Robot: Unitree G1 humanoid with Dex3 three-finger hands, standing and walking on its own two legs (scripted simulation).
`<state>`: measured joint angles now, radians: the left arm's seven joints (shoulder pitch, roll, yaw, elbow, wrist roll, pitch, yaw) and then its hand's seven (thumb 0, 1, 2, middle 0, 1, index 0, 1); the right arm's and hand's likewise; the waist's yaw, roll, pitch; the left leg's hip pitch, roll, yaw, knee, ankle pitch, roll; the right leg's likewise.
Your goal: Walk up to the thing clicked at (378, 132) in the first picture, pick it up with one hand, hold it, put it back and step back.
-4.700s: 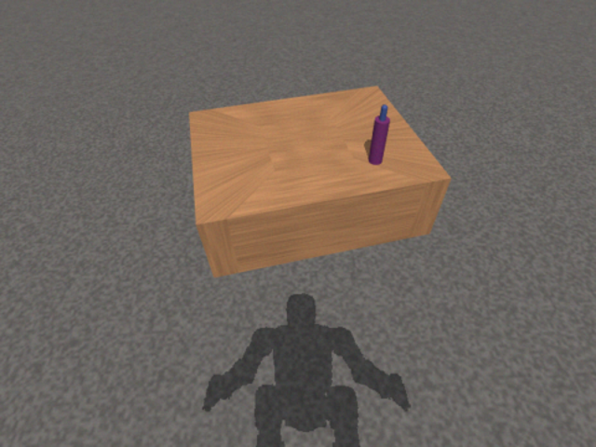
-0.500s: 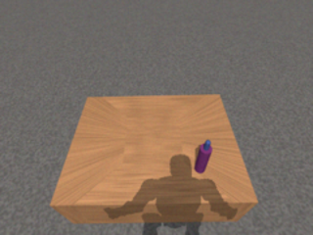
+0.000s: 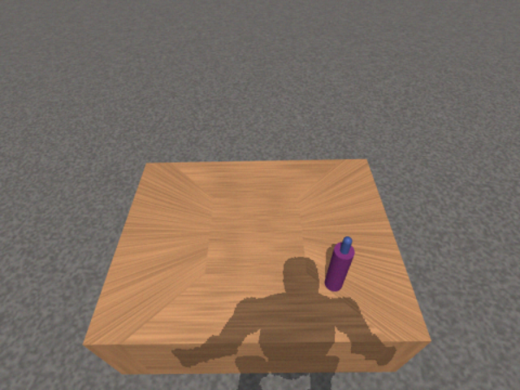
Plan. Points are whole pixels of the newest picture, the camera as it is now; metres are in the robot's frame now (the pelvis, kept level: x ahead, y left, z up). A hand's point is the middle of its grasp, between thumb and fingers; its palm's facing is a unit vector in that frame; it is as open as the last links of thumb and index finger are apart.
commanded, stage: stand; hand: right
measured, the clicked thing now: (340, 263) +0.52 -0.20 -0.33
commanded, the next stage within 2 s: none
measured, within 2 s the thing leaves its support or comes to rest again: neither
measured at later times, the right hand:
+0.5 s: hand out of the picture +0.09 -0.26 -0.15, palm faces -0.02 +0.94 -0.34, open 7.4 cm
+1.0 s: hand out of the picture +0.08 -0.26 -0.15, palm faces -0.03 +0.94 -0.34, open 7.4 cm
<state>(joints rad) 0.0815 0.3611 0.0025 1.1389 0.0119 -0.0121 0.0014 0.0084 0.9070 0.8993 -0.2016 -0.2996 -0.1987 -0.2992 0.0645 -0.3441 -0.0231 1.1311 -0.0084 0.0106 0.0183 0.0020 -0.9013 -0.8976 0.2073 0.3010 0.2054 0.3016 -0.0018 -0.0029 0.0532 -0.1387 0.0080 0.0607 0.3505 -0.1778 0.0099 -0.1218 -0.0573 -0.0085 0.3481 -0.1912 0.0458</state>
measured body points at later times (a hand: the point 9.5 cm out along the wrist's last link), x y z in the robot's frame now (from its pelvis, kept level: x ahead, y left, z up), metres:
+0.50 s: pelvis +0.00 -0.01 +0.00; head +0.01 -0.01 +0.45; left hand +0.07 +0.29 -0.13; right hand +0.09 -0.31 -0.13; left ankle +0.01 +0.11 -0.75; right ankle +0.00 -0.15 -0.75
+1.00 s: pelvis +0.00 -0.01 +0.00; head +0.01 -0.01 +0.45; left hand +0.07 +0.29 -0.13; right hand +0.08 -0.31 -0.13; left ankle +0.01 +0.11 -0.75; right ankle +0.00 -0.15 -0.75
